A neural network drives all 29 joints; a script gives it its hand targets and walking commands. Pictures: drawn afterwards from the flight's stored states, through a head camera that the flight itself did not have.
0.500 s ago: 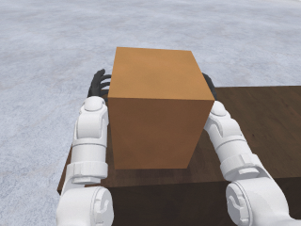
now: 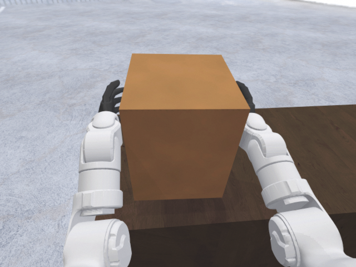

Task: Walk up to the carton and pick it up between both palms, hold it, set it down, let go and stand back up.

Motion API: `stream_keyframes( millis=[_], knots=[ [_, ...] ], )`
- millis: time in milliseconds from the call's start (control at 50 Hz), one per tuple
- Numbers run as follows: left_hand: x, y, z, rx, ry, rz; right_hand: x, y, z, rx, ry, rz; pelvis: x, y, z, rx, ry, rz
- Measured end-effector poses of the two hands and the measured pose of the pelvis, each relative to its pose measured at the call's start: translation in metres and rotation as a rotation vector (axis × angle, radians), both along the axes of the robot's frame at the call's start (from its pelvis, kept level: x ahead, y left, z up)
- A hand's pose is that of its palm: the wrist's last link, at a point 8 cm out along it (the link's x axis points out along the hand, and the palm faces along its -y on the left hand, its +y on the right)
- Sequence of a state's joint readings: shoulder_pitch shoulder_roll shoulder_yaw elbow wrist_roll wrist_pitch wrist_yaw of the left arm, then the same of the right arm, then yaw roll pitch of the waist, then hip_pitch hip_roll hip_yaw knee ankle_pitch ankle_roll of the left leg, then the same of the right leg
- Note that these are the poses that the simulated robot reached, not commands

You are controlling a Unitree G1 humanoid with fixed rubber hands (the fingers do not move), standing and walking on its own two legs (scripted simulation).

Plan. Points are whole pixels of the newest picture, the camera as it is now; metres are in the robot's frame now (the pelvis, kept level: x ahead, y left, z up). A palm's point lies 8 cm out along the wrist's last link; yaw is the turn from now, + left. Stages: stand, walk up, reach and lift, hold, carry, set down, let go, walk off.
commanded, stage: reach and lift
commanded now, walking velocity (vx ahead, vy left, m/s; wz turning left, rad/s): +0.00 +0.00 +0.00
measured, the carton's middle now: (178, 127) +0.38 -0.02 +0.18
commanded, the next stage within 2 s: hold in 0.56 s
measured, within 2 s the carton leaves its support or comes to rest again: neither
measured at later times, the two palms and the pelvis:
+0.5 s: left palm (107, 112) +0.38 +0.13 +0.23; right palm (245, 109) +0.37 -0.16 +0.23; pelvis +0.00 +0.00 +0.00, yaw -1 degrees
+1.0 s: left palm (97, 103) +0.36 +0.14 +0.27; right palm (246, 95) +0.36 -0.15 +0.26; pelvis +0.00 -0.01 +0.00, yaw +0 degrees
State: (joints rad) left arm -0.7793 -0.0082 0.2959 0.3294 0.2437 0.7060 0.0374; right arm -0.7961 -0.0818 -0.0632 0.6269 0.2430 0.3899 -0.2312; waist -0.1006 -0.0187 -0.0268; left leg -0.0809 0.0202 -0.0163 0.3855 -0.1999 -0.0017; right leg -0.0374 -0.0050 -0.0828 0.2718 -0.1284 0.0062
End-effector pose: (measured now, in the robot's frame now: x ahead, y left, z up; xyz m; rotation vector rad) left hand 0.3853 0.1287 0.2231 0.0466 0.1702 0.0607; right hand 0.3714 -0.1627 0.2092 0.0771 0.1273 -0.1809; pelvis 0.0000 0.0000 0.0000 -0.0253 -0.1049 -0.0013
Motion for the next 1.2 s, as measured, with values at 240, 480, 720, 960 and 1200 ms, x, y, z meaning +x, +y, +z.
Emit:
stream_keyframes(
  millis=[240,480,720,960,1200],
  knots=[
    [0.000,0.001,0.002,-0.011,0.000,0.007,0.002,0.001,0.006,-0.016,0.001,0.010,0.004,-0.001,0.000,-0.001,-0.007,-0.013],
    [-0.001,0.001,0.010,-0.016,-0.004,0.010,0.003,0.000,0.015,-0.014,-0.003,0.012,0.003,-0.003,0.000,-0.001,-0.005,-0.011],
    [-0.008,0.004,0.026,-0.019,-0.026,0.023,-0.001,0.003,0.031,-0.020,-0.021,0.029,0.003,-0.004,-0.001,-0.002,-0.005,-0.023],
    [-0.022,0.013,0.042,-0.027,-0.029,0.047,-0.006,0.011,0.054,-0.003,-0.023,0.052,0.001,-0.006,-0.001,-0.003,-0.018,0.001],
    [-0.018,0.006,0.047,-0.031,0.003,0.032,-0.008,0.004,0.054,-0.004,0.010,0.037,-0.003,-0.007,0.000,0.003,-0.004,-0.009]
  ],
)
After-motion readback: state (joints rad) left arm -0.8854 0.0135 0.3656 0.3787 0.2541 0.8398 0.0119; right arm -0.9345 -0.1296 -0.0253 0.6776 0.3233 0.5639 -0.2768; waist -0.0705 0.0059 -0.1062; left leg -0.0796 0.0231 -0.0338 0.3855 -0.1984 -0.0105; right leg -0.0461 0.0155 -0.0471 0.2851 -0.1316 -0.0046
